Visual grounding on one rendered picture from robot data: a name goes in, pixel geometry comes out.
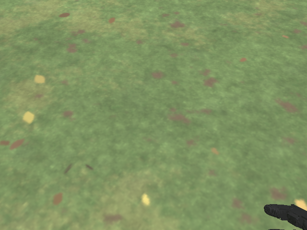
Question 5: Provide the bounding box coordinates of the right robot hand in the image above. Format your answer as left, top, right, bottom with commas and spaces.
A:
264, 204, 307, 230

